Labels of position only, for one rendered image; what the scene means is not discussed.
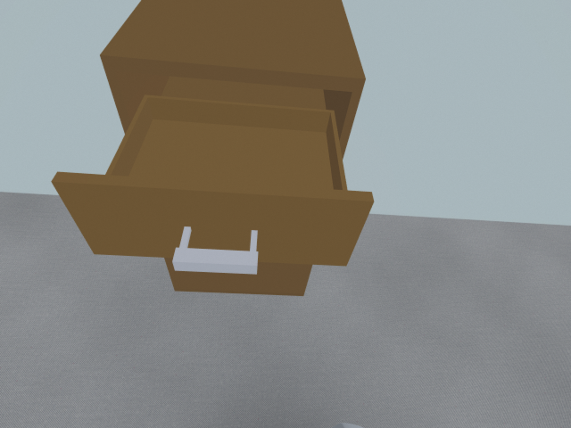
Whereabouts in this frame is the handle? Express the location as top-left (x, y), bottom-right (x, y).
top-left (172, 226), bottom-right (258, 275)

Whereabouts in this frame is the drawer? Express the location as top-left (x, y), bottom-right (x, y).
top-left (51, 95), bottom-right (374, 266)

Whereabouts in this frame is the cabinet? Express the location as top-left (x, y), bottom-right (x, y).
top-left (100, 0), bottom-right (366, 296)

